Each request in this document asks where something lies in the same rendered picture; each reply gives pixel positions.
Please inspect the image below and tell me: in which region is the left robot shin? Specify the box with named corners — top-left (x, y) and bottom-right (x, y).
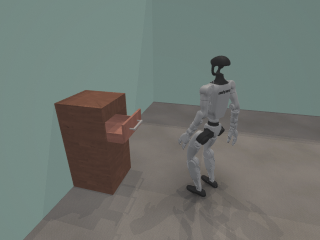
top-left (186, 160), bottom-right (202, 191)

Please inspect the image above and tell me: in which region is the handle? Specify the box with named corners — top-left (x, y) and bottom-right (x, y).
top-left (129, 120), bottom-right (143, 131)

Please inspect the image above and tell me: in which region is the robot right forearm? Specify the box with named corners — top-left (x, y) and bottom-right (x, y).
top-left (230, 107), bottom-right (240, 130)

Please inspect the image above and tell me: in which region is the left robot hand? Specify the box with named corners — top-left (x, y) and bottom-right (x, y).
top-left (178, 133), bottom-right (191, 149)

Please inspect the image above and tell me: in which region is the left robot upper arm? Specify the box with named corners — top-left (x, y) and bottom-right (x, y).
top-left (197, 84), bottom-right (213, 119)

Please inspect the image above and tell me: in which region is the robot left forearm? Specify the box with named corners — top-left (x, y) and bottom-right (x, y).
top-left (185, 111), bottom-right (203, 137)

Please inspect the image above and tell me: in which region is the drawer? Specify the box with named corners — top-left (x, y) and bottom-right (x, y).
top-left (105, 108), bottom-right (142, 144)

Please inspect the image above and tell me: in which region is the right robot upper arm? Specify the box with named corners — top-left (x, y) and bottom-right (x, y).
top-left (227, 80), bottom-right (240, 111)

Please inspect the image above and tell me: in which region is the right robot hand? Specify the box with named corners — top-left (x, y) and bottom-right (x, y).
top-left (227, 128), bottom-right (238, 146)

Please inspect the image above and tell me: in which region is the cabinet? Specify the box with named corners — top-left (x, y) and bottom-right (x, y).
top-left (54, 90), bottom-right (131, 195)

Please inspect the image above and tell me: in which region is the robot torso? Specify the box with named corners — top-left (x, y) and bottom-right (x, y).
top-left (204, 78), bottom-right (231, 139)

